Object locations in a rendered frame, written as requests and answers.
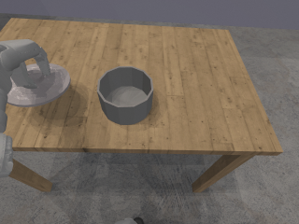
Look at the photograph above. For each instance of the left robot hand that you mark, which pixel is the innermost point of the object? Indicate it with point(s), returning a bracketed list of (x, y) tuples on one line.
[(28, 49)]

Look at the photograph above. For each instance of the robot left upper arm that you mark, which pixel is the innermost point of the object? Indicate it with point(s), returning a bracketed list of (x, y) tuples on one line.
[(6, 155)]

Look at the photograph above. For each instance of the robot left forearm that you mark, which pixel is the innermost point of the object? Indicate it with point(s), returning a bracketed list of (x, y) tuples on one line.
[(9, 61)]

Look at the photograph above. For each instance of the lid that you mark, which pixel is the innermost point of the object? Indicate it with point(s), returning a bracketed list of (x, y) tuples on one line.
[(50, 89)]

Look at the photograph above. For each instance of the pot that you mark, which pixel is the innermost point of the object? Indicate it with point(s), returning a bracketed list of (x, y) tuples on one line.
[(125, 94)]

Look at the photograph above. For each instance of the knob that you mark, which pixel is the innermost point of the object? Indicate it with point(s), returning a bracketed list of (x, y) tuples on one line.
[(36, 75)]

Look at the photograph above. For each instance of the table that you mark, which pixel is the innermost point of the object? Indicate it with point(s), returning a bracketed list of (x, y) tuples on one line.
[(203, 102)]

